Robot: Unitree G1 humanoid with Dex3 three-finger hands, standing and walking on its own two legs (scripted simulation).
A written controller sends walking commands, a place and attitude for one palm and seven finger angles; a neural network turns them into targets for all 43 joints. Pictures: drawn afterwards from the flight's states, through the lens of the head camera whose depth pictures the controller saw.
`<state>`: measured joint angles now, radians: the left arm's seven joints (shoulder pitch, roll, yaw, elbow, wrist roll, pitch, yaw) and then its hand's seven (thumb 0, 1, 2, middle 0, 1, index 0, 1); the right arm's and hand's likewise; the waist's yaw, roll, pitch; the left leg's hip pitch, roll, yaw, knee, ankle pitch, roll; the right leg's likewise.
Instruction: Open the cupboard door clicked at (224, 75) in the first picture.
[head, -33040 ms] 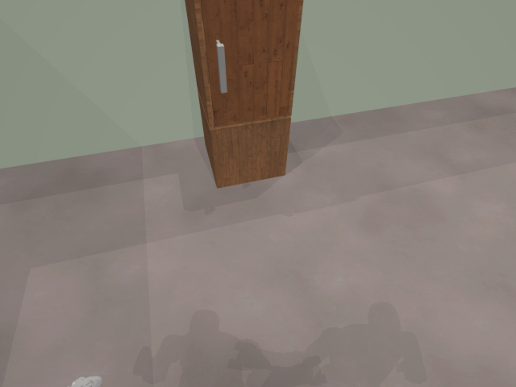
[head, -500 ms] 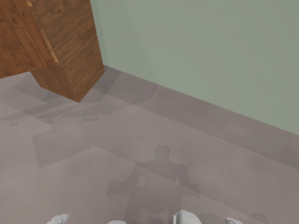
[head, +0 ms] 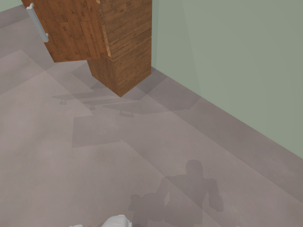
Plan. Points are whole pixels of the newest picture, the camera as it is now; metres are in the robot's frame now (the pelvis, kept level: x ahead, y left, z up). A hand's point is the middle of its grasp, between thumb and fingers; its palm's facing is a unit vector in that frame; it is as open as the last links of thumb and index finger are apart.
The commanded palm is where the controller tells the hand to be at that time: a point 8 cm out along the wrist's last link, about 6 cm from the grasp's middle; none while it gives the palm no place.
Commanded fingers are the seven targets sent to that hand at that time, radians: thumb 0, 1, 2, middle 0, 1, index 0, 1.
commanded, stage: turn to face it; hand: left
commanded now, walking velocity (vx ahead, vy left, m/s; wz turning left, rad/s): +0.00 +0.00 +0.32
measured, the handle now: (39, 23) +1.02 +0.65 -0.07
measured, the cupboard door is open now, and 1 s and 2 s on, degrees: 50 50 50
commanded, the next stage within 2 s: take the last steps up to it in 0.26 s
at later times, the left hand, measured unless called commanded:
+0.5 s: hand out of the picture +0.05 +0.18 -0.16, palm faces +0.19 -0.95 -0.26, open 7.4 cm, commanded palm none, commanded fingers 0.00 0.90 0.90 -0.20 -0.30 -0.20 -0.30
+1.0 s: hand out of the picture -0.02 +0.23 -0.19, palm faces +0.37 -0.91 -0.19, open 7.4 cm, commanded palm none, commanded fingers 0.00 0.90 0.90 -0.20 -0.30 -0.20 -0.30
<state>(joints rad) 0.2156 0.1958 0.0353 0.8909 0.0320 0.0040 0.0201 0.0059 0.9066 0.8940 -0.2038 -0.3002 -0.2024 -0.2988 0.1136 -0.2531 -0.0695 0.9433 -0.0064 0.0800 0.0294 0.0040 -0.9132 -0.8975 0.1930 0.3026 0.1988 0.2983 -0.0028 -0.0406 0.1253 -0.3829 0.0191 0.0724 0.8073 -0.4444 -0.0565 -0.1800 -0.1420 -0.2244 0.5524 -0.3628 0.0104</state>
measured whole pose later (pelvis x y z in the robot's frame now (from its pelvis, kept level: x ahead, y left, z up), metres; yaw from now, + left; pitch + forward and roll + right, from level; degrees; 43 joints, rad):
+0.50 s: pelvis +0.02 -0.03 +0.00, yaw +9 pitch +0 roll +1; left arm 0.21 0.18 0.04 0.94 0.03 0.00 0.01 0.01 0.91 0.89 -0.20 -0.30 -0.20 -0.30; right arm 0.18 -0.21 -0.05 0.98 -0.02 0.07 0.01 0.00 -0.91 -0.90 0.20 0.30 0.20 0.30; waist 0.01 0.03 0.07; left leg -0.39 -0.01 -0.03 0.88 -0.46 -0.02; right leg -0.23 -0.06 -0.09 0.59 -0.35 -0.01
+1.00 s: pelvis +0.12 +0.08 -0.01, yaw +17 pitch +0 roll +1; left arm 0.38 0.19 0.05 1.13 0.03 0.01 0.01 0.01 0.91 0.89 -0.20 -0.30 -0.20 -0.30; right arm 0.10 -0.18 -0.03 0.95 -0.02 -0.03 0.01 0.00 -0.91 -0.90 0.19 0.30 0.20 0.30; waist 0.06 -0.05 0.10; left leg -0.36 0.02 0.14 0.64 -0.28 0.05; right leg -0.32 -0.16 -0.06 1.12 -0.51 0.01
